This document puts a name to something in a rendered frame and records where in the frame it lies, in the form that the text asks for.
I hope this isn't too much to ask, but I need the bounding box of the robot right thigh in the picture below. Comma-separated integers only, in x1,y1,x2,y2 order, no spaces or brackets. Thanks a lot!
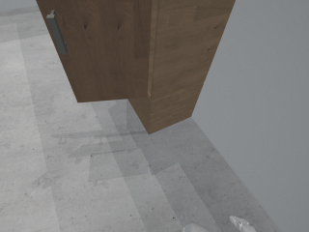
182,222,210,232

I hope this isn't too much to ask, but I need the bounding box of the right robot hand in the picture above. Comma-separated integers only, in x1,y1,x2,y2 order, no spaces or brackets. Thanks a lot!
229,216,257,232

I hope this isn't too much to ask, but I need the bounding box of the handle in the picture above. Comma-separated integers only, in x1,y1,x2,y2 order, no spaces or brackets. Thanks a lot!
46,10,68,55

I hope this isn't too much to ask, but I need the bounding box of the cupboard door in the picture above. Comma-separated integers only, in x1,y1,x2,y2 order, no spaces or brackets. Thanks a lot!
36,0,153,103

